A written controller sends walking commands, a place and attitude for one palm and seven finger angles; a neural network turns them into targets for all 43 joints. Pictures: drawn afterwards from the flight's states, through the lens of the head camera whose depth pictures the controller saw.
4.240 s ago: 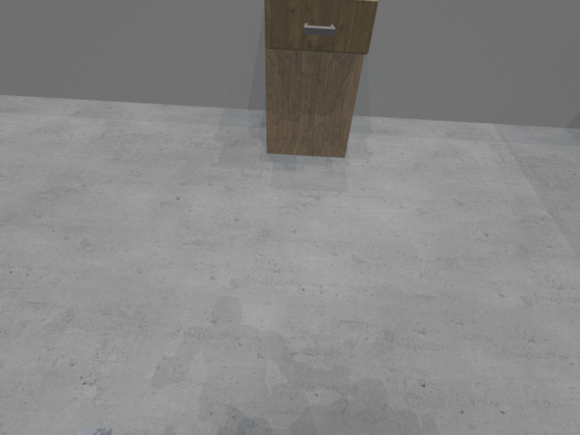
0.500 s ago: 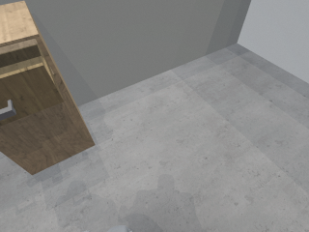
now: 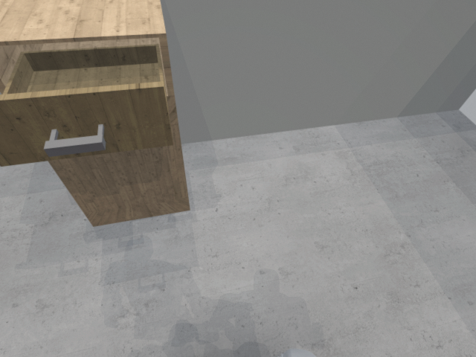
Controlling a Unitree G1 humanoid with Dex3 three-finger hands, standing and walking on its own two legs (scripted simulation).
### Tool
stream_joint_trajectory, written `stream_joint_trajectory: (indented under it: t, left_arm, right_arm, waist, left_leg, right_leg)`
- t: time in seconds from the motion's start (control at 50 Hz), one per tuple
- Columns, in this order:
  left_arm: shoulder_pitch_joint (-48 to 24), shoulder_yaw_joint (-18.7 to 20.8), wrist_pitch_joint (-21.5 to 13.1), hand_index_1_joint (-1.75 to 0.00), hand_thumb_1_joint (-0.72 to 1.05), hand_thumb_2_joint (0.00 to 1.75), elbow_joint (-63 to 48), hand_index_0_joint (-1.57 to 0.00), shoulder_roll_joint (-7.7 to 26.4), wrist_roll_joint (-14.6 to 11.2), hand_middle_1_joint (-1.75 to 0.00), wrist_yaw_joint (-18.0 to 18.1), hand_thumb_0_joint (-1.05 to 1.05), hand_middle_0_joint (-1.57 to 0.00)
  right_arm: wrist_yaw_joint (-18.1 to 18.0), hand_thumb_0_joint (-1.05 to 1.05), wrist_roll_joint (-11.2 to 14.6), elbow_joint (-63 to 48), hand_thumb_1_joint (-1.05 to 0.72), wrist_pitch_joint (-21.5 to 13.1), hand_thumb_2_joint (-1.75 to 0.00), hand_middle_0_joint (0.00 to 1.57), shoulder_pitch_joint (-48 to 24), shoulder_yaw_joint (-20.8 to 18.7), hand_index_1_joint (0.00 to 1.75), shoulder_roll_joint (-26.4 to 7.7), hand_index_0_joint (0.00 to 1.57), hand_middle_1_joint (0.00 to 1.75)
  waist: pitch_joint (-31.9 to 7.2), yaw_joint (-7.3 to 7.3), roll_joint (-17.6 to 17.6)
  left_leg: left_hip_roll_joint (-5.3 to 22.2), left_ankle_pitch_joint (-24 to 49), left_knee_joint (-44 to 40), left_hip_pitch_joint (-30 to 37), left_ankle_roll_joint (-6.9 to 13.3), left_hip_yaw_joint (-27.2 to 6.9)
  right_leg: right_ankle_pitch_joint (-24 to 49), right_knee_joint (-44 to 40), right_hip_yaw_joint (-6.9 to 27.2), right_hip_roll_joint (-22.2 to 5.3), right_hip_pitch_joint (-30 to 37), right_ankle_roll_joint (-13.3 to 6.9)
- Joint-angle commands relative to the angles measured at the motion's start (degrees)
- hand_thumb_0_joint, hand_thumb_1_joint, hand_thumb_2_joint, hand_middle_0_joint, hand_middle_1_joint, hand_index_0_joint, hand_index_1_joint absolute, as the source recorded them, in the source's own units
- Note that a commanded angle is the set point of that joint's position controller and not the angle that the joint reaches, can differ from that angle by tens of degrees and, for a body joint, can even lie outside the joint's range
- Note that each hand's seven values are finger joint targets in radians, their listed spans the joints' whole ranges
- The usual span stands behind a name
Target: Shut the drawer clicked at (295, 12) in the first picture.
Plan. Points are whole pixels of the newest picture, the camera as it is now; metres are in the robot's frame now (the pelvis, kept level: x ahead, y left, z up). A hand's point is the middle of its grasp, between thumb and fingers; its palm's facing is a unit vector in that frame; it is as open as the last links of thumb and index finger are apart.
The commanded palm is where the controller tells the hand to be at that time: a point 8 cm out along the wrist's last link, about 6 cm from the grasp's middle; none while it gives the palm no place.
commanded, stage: turn to face it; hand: left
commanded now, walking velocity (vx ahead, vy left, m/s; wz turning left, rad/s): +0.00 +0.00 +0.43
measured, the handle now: (77, 138) +0.53 +0.39 +0.01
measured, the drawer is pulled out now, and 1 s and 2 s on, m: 0.23 0.23 0.23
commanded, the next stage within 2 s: take the last steps up to it in 0.32 s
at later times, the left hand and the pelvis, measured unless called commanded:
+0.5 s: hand out of the picture +0.00 +0.13 -0.15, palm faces +0.26 -0.93 -0.25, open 7.3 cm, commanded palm none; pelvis -0.01 -0.07 +0.00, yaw +13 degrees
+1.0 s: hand out of the picture +0.04 +0.18 -0.17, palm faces +0.31 -0.93 -0.20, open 7.4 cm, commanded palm none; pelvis +0.05 -0.01 +0.00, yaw +16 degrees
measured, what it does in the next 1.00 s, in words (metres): steps on the spot, turning left: right foot, then left foot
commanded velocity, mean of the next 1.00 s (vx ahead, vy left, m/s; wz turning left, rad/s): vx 0.18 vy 0.03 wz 0.16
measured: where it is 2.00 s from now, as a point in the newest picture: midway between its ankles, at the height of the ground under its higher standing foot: (211, 345)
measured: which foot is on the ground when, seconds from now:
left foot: down 0.00-0.22, up 0.24-0.64, down 0.66-1.00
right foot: up 0.00-0.20, down 0.22-0.66, up 0.68-1.00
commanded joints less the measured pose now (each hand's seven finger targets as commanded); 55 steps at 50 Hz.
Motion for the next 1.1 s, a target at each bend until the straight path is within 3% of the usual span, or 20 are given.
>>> stream_joint_trajectory:
  t: [0.0, 0.1, 0.16, 0.2, 0.22, 0.28, 0.32, 0.42, 0.5, 0.6, 0.62, 0.64, 0.66, 0.7, 0.78, 0.94, 1.0, 1.02, 1.06, 1.08]
  left_arm:
    - [-0.9, 0.3, -1.0, -0.30, 0.90, 0.90, -5.3, -0.20, 2.7, 0.1, -0.30, 0.6, 0.00, -0.20]
    - [0.9, -0.3, -1.3, -0.30, 0.90, 0.90, -5.7, -0.20, 2.2, -0.3, -0.30, 0.8, 0.00, -0.20]
    - [7.1, -0.1, -2.2, -0.30, 0.90, 0.90, -4.4, -0.20, 3.4, -0.4, -0.30, 1.2, 0.00, -0.20]
    - [7.0, 1.3, -3.0, -0.30, 0.90, 0.90, -5.5, -0.20, 12.2, 1.1, -0.30, 1.7, 0.00, -0.20]
    - [5.0, 1.1, -2.9, -0.30, 0.90, 0.90, -6.7, -0.20, 11.9, 0.5, -0.30, 1.8, 0.00, -0.20]
    - [-2.3, -0.3, -3.1, -0.30, 0.90, 0.90, -7.4, -0.20, 6.7, 0.5, -0.30, 1.6, 0.00, -0.20]
    - [-0.4, -0.6, -3.6, -0.30, 0.90, 0.90, -6.6, -0.20, 6.0, 0.5, -0.30, 1.5, 0.00, -0.20]
    - [7.4, -0.2, -3.7, -0.30, 0.90, 0.90, -2.8, -0.20, 7.6, 0.9, -0.30, 1.4, 0.00, -0.20]
    - [10.4, 0.4, -4.2, -0.30, 0.90, 0.90, 0.0, -0.20, 8.8, 1.1, -0.30, 0.9, 0.00, -0.20]
    - [6.6, 0.4, -3.9, -0.30, 0.90, 0.90, 1.6, -0.20, 8.7, 0.6, -0.30, 0.3, 0.00, -0.20]
    - [5.4, -0.1, -3.6, -0.30, 0.90, 0.90, 1.1, -0.20, 6.4, 0.1, -0.30, -0.1, 0.00, -0.20]
    - [4.6, -0.9, -3.4, -0.30, 0.90, 0.90, -0.8, -0.20, 2.3, 0.1, -0.30, -0.6, 0.00, -0.20]
    - [-0.2, -1.6, -3.6, -0.30, 0.90, 0.90, -3.1, -0.20, 1.5, 0.6, -0.30, -0.7, 0.00, -0.20]
    - [-3.2, -1.2, -3.5, -0.30, 0.90, 0.90, -2.2, -0.20, 2.4, 0.9, -0.30, -1.0, 0.00, -0.20]
    - [3.3, -1.8, -3.5, -0.30, 0.90, 0.90, 1.8, -0.20, 1.2, 0.6, -0.30, -1.7, 0.00, -0.20]
    - [-2.6, -1.9, -4.0, -0.30, 0.90, 0.90, -0.5, -0.20, -0.4, 0.3, -0.30, -1.6, 0.00, -0.20]
    - [4.2, -1.1, -4.8, -0.30, 0.90, 0.90, 1.8, -0.20, -0.1, 0.5, -0.30, -1.6, 0.00, -0.20]
    - [11.4, -0.5, -5.4, -0.30, 0.90, 0.90, 4.0, -0.20, 2.0, 0.8, -0.30, -1.3, 0.00, -0.20]
    - [22.9, 1.2, -6.1, -0.30, 0.90, 0.90, 6.7, -0.20, 10.8, 0.2, -0.30, -0.3, 0.00, -0.20]
    - [19.0, 1.1, -6.2, -0.30, 0.90, 0.90, 6.2, -0.20, 10.0, -0.2, -0.30, 0.0, 0.00, -0.20]
  right_arm:
    - [-0.6, 0.00, -0.2, -3.4, -0.90, -0.8, -0.90, 0.20, 2.5, -3.6, 0.30, -11.5, 0.20, 0.30]
    - [-0.3, 0.00, -0.4, -3.5, -0.90, 0.0, -0.90, 0.20, 0.9, -3.9, 0.30, -12.0, 0.20, 0.30]
    - [0.0, 0.00, 0.2, -4.4, -0.90, 0.3, -0.90, 0.20, -1.7, -3.8, 0.30, -10.8, 0.20, 0.30]
    - [0.4, 0.00, 0.7, -6.6, -0.90, 0.4, -0.90, 0.20, -0.8, -2.8, 0.30, -4.0, 0.20, 0.30]
    - [0.3, 0.00, -0.1, -6.1, -0.90, 1.2, -0.90, 0.20, -1.8, -3.6, 0.30, -7.8, 0.20, 0.30]
    - [0.9, 0.00, -0.3, -3.0, -0.90, 2.0, -0.90, 0.20, -0.3, -3.5, 0.30, -6.5, 0.20, 0.30]
    - [0.9, 0.00, -0.1, -2.0, -0.90, 1.8, -0.90, 0.20, 0.9, -3.1, 0.30, -5.9, 0.20, 0.30]
    - [0.6, 0.00, 0.2, -2.0, -0.90, 1.5, -0.90, 0.20, -3.8, -1.9, 0.30, -4.3, 0.20, 0.30]
    - [1.1, 0.00, 0.1, -2.4, -0.90, 0.5, -0.90, 0.20, -6.2, -1.2, 0.30, -4.5, 0.20, 0.30]
    - [0.9, 0.00, 0.1, 0.8, -0.90, -1.3, -0.90, 0.20, 2.3, -0.6, 0.30, -4.1, 0.20, 0.30]
    - [0.4, 0.00, 0.1, 2.1, -0.90, -1.9, -0.90, 0.20, 6.7, -1.2, 0.30, -7.1, 0.20, 0.30]
    - [0.0, 0.00, -0.5, 3.0, -0.90, -1.8, -0.90, 0.20, 11.0, -2.7, 0.30, -12.7, 0.20, 0.30]
    - [-0.5, 0.00, -0.5, 3.5, -0.90, -1.6, -0.90, 0.20, 14.3, -2.8, 0.30, -15.1, 0.20, 0.30]
    - [-1.1, 0.00, -0.3, 3.8, -0.90, -2.2, -0.90, 0.20, 10.6, -1.5, 0.30, -10.2, 0.20, 0.30]
    - [-1.4, 0.00, 0.3, 3.9, -0.90, -4.0, -0.90, 0.20, 7.2, -0.3, 0.30, -6.6, 0.20, 0.30]
    - [-1.3, 0.00, -0.2, 8.7, -0.90, -4.6, -0.90, 0.20, 12.1, -1.0, 0.30, -6.3, 0.20, 0.30]
    - [-1.5, 0.00, -0.1, 9.4, -0.90, -4.4, -0.90, 0.20, 11.3, -0.8, 0.30, -5.9, 0.20, 0.30]
    - [-1.3, 0.00, 0.3, 9.7, -0.90, -4.7, -0.90, 0.20, 11.3, -0.6, 0.30, -5.0, 0.20, 0.30]
    - [-0.6, 0.00, 0.8, 6.3, -0.90, -5.0, -0.90, 0.20, 11.6, -0.3, 0.30, -1.9, 0.20, 0.30]
    - [-0.6, 0.00, 0.7, 6.4, -0.90, -4.6, -0.90, 0.20, 8.9, -0.8, 0.30, -2.9, 0.20, 0.30]
  waist:
    - [-6.9, -1.80, 8.4]
    - [-6.5, -1.24, 10.8]
    - [-7.2, 2.09, 8.1]
    - [-4.5, 2.39, -17.5]
    - [-3.5, 2.61, -13.8]
    - [2.3, -1.47, -6.6]
    - [0.1, -0.90, -8.6]
    - [-2.7, 2.97, -8.3]
    - [-2.7, 4.81, -9.8]
    - [-2.4, 0.26, -6.7]
    - [-3.8, -1.88, 0.9]
    - [-3.8, -3.77, 17.0]
    - [0.8, -5.47, 16.7]
    - [5.6, -4.01, 14.7]
    - [4.5, 0.27, 8.1]
    - [5.3, -0.78, 6.4]
    - [3.9, 2.72, 4.7]
    - [0.4, 5.95, 0.4]
    - [-7.7, 8.20, -15.2]
    - [-6.3, 7.50, -12.6]
  left_leg:
    - [14.4, 7.1, -10.7, 10.8, 6.6, -17.4]
    - [13.0, 7.0, -8.9, 6.3, 6.2, -19.8]
    - [9.5, 4.3, -3.2, -1.5, 2.7, -18.0]
    - [-3.8, -20.1, 19.9, -17.2, -5.5, -4.3]
    - [-1.0, -21.5, 30.4, -14.0, -4.9, -8.0]
    - [1.1, -12.2, 41.4, -13.4, -5.6, -6.4]
    - [1.3, -10.9, 39.7, -12.7, -6.7, -4.7]
    - [1.2, -15.5, 25.5, -9.5, -7.3, -1.6]
    - [2.1, -17.0, 17.8, -7.9, -6.2, -0.4]
    - [0.5, -9.1, -4.5, 12.4, -3.9, 3.7]
    - [4.8, -10.3, -9.4, 21.1, -2.4, -2.3]
    - [17.9, -16.2, -13.9, 26.8, 2.6, -19.9]
    - [23.1, -17.1, -17.7, 22.8, 7.7, -26.6]
    - [19.8, -21.8, -20.1, 15.2, 8.0, -23.1]
    - [14.0, -1.9, -19.0, 13.5, 6.4, -10.8]
    - [15.4, 5.8, -15.8, 13.1, 7.3, -8.0]
    - [12.4, 5.7, -7.0, 7.5, 4.6, -5.2]
    - [9.1, 6.6, 3.9, 3.9, 2.6, -2.1]
    - [-0.1, -24.0, 35.8, -14.2, -1.1, 1.3]
    - [2.6, -21.0, 42.7, -15.4, -0.9, -3.9]
  right_leg:
    - [-1.9, -5.9, -0.3, 0.5, -2.5, 0.6]
    - [-2.4, -17.2, -1.2, 3.2, 5.6, -0.8]
    - [8.4, -34.7, -1.5, 3.2, 18.8, -1.5]
    - [7.3, -48.5, 22.7, -20.1, 22.8, -10.7]
    - [3.7, -49.4, 21.5, -22.4, 13.0, -13.3]
    - [10.7, -45.9, 8.6, -13.1, 8.1, -11.0]
    - [17.9, -43.9, 4.1, -11.9, 12.5, -10.9]
    - [26.6, -41.9, 3.8, -13.1, 21.4, -12.5]
    - [14.2, -44.9, 7.0, -15.7, 23.7, -13.1]
    - [-0.3, -40.7, 1.1, -11.5, 11.2, -9.1]
    - [-2.7, -32.8, -3.1, -7.8, 3.8, -6.3]
    - [-7.9, -17.9, -9.6, -0.5, -8.1, -3.1]
    - [-11.6, -8.9, -7.4, 1.0, -14.4, -3.3]
    - [-5.1, -0.4, -1.9, -1.4, -15.0, -4.2]
    - [5.0, -0.9, -2.4, -2.0, -9.2, -3.3]
    - [5.8, -19.1, -4.8, -0.2, -0.6, -3.9]
    - [9.8, -27.4, -6.9, 2.9, 13.6, -5.1]
    - [10.0, -31.2, -3.9, 1.6, 23.9, -6.3]
    - [6.1, -46.6, 29.8, -21.4, 36.9, -16.3]
    - [-3.7, -49.6, 31.7, -21.5, 30.7, -17.0]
